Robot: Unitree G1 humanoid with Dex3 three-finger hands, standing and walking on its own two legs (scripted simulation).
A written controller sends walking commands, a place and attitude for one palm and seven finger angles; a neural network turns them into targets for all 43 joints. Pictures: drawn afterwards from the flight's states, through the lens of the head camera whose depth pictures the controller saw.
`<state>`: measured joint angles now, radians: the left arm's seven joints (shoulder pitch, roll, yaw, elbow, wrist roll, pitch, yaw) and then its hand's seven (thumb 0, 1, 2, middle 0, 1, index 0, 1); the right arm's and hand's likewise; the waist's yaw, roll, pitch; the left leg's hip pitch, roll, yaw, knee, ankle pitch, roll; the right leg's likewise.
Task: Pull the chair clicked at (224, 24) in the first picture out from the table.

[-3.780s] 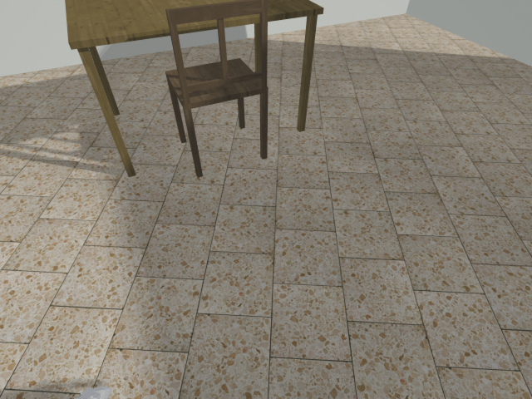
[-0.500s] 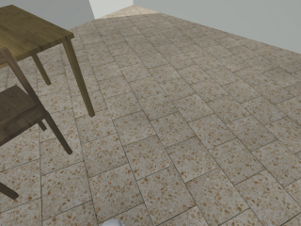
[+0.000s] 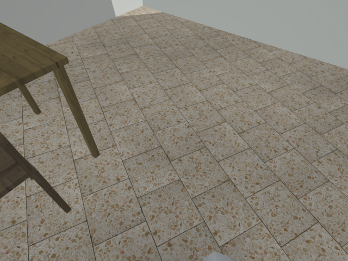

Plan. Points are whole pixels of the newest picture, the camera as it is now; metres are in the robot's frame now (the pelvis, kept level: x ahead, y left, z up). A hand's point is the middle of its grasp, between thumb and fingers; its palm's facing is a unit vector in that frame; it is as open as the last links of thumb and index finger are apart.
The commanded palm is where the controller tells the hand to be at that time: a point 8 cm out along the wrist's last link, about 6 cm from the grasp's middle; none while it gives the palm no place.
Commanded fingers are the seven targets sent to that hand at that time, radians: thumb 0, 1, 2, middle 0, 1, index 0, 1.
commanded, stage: turn to face it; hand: left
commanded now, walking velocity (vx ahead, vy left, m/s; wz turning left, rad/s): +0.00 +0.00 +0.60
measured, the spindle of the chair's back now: out of the picture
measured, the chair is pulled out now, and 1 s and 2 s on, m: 0.00 0.00 0.00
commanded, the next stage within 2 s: take the last steps up to it in 1.56 s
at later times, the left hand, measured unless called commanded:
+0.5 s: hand out of the picture +0.13 +0.18 -0.18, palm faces +0.30 -0.94 -0.19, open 7.3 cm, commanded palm none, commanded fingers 0.00 0.90 0.90 -0.20 -0.30 -0.20 -0.30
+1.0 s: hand out of the picture +0.09 +0.20 -0.15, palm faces +0.54 -0.79 -0.30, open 7.4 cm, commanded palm none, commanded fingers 0.00 0.90 0.90 -0.20 -0.30 -0.20 -0.30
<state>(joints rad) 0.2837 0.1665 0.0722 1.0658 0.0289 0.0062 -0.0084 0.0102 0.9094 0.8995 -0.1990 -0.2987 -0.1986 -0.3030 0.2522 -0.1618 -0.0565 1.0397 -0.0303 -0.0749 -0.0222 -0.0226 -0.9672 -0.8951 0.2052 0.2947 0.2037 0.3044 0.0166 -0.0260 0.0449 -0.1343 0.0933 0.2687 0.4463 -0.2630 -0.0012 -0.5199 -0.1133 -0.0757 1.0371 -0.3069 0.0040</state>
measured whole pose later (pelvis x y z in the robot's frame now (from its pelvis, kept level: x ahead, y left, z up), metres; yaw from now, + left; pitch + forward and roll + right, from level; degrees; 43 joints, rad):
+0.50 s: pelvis +0.08 -0.02 -0.01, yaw +16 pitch -1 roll -1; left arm 0.15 0.18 0.06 0.95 0.03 0.02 0.03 0.00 0.92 0.90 -0.21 -0.30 -0.21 -0.30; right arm 0.21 -0.19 -0.08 0.97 -0.02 0.04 0.02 0.00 -0.91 -0.90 0.20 0.29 0.20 0.30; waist -0.02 -0.02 0.06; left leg -0.37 0.09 0.14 0.75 -0.36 -0.05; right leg -0.28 -0.19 -0.35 0.62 -0.28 0.02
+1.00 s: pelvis +0.10 -0.04 -0.01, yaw +33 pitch +0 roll +1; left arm 0.14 0.23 0.06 0.88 0.01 0.04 0.02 0.01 0.91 0.90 -0.20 -0.30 -0.20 -0.30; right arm 0.21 -0.22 -0.08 0.93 -0.02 0.05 0.01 0.00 -0.91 -0.90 0.21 0.29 0.20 0.30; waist -0.03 0.03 0.06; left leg -0.36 -0.06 -0.10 0.55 -0.19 0.00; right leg -0.28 -0.03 -0.01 0.58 -0.33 0.07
